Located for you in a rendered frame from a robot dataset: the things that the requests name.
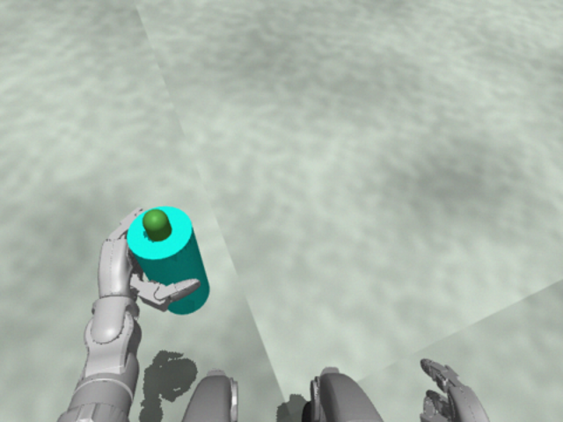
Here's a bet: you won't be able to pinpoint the left robot arm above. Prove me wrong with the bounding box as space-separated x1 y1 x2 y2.
57 295 142 422

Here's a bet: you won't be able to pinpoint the right robot hand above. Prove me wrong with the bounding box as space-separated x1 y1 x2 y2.
420 359 490 422

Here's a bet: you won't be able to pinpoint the bottle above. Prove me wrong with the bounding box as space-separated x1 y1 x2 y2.
127 207 209 315

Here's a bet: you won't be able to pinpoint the left robot hand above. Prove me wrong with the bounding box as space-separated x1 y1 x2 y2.
98 207 201 312

